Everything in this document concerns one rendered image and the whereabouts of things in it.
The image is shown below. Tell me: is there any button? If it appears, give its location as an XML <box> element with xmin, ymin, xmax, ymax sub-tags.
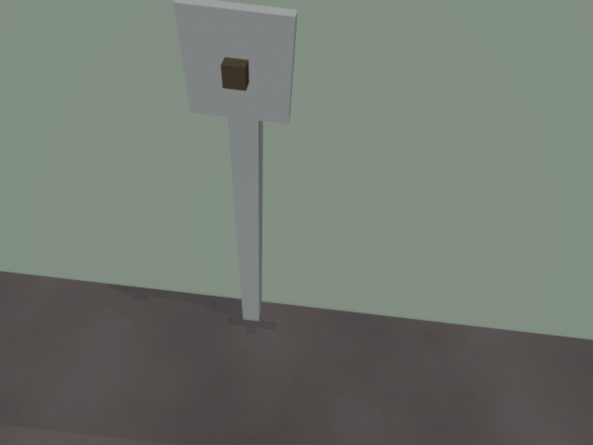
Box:
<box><xmin>221</xmin><ymin>57</ymin><xmax>249</xmax><ymax>91</ymax></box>

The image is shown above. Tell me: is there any panel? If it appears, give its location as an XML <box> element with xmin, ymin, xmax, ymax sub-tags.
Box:
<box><xmin>172</xmin><ymin>0</ymin><xmax>297</xmax><ymax>321</ymax></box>

